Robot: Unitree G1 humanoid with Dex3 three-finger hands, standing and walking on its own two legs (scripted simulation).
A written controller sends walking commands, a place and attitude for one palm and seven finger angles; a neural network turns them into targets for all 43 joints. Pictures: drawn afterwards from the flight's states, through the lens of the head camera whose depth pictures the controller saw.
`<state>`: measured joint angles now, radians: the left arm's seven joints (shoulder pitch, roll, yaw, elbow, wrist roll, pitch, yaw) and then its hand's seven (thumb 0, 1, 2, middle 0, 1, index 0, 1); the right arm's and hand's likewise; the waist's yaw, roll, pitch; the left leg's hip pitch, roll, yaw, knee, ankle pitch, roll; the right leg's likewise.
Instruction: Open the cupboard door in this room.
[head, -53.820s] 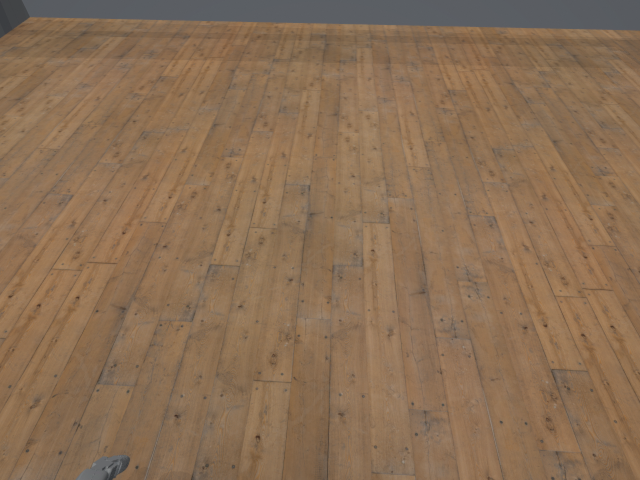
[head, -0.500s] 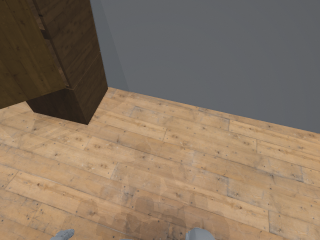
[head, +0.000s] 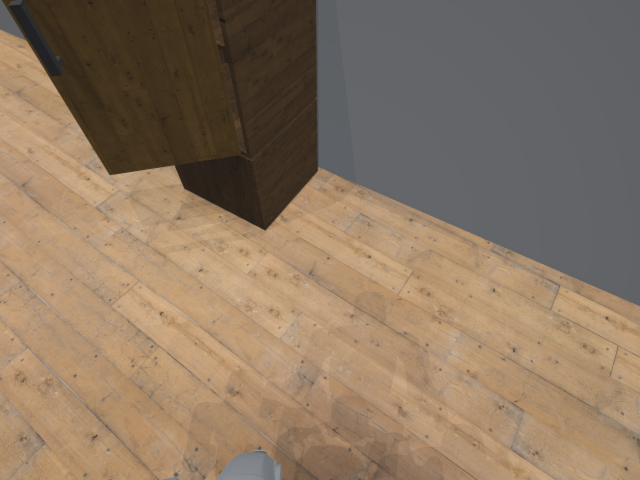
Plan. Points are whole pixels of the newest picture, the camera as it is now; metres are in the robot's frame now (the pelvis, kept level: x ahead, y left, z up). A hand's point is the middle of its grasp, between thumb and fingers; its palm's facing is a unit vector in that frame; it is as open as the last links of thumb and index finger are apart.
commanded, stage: turn to face it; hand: left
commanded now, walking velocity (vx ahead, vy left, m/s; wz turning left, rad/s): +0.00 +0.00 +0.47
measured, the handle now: (39, 35) +0.90 +0.63 +0.06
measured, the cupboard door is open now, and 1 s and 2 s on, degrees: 45 45 45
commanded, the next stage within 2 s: take the last steps up to it in 0.50 s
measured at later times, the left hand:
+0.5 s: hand out of the picture +0.05 +0.24 -0.16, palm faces +0.20 -0.95 -0.24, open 7.3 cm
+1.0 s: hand out of the picture -0.08 +0.21 -0.17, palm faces +0.44 -0.87 -0.21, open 7.3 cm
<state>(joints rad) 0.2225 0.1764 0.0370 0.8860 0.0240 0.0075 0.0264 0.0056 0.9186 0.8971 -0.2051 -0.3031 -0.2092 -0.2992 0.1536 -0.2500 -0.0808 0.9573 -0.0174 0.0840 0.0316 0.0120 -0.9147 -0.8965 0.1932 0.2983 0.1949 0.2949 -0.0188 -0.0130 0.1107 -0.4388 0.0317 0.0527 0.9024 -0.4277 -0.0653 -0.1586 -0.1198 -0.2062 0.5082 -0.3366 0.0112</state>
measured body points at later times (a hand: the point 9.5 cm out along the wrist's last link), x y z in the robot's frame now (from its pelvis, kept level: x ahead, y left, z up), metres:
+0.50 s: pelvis +0.00 +0.02 +0.00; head +0.03 +0.03 +0.45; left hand +0.04 +0.29 -0.14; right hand +0.11 -0.20 -0.14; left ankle +0.02 +0.12 -0.74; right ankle +0.02 -0.13 -0.70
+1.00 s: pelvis +0.03 +0.05 +0.00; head +0.05 +0.06 +0.45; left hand -0.10 +0.25 -0.15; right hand +0.19 -0.16 -0.14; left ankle +0.01 +0.20 -0.71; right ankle +0.02 -0.12 -0.74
